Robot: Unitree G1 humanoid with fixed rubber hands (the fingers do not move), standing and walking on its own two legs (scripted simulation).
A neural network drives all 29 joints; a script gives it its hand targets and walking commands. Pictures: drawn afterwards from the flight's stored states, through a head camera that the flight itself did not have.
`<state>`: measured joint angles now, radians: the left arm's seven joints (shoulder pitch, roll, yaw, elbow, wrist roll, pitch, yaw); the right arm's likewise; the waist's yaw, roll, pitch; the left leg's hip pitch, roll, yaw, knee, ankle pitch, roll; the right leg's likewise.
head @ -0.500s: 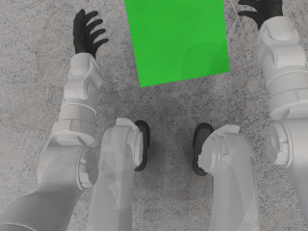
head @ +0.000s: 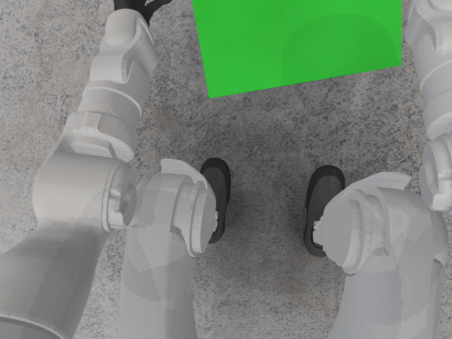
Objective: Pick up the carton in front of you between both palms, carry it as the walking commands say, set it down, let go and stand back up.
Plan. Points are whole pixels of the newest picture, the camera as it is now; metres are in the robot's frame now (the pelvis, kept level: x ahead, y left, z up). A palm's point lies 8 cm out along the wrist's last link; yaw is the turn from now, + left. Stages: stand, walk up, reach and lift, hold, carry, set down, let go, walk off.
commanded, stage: reach and lift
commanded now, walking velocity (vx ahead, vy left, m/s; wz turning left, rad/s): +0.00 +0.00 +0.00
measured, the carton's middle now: (285, 14) +0.52 -0.04 -0.24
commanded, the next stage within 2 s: none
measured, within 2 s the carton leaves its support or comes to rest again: leaves its support in 0.62 s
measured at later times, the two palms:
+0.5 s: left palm (161, 7) +0.52 +0.12 -0.16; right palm out of the picture +0.55 -0.18 -0.17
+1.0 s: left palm out of the picture +0.49 +0.09 +0.00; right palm out of the picture +0.50 -0.20 -0.01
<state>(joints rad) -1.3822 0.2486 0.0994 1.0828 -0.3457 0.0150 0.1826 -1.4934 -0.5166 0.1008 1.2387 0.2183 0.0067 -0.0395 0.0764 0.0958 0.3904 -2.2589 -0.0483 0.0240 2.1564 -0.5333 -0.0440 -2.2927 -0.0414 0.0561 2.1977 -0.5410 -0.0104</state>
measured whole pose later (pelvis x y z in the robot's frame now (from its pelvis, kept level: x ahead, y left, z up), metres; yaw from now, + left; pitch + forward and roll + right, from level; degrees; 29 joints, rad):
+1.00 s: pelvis +0.00 +0.00 +0.06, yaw -4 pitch +40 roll +4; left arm -1.04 -0.08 0.58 0.66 0.12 0.29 0.14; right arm -1.23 -0.19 -0.23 0.98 -0.14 0.34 -0.02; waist 0.02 0.03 -0.09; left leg -2.15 -0.06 -0.03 1.97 -0.53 -0.07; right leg -2.21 0.04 0.05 1.98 -0.48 0.00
